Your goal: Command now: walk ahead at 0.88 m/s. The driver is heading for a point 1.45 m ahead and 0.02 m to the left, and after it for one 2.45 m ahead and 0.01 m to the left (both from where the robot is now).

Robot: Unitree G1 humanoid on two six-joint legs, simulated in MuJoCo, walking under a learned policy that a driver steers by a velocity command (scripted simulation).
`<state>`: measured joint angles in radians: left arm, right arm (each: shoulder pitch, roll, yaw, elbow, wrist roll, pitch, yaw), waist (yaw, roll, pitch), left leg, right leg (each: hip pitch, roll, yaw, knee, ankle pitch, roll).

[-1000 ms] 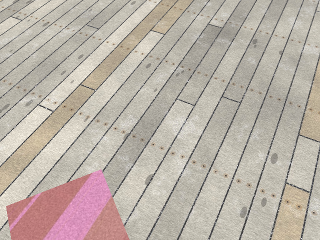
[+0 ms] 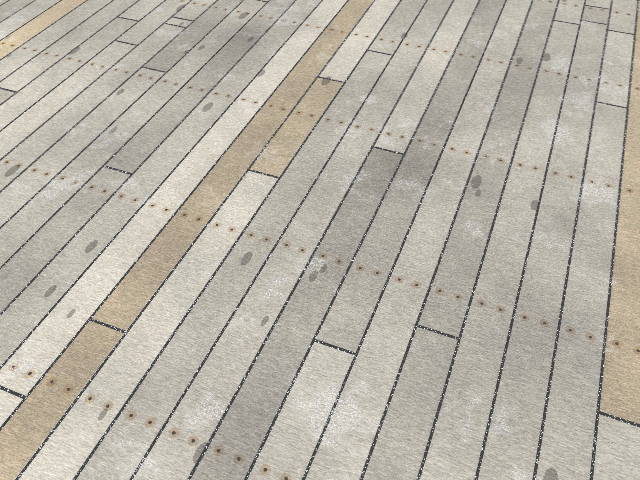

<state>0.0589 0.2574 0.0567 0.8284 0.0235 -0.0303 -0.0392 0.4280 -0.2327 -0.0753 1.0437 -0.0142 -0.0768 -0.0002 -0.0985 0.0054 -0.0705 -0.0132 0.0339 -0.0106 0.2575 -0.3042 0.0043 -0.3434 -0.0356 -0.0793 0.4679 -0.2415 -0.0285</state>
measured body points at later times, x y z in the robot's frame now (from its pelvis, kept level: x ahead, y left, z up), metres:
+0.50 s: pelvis +0.35 -0.01 -0.04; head +0.39 -0.01 +0.41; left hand +0.27 +0.24 -0.17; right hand +0.57 -0.25 -0.13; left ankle +0.49 +0.06 -0.74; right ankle +0.07 -0.12 -0.69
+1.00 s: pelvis +0.77 -0.03 -0.03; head +0.83 -0.04 +0.42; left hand +0.92 +0.20 -0.15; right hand +0.76 -0.29 -0.17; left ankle +0.58 +0.08 -0.63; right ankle +0.92 -0.10 -0.74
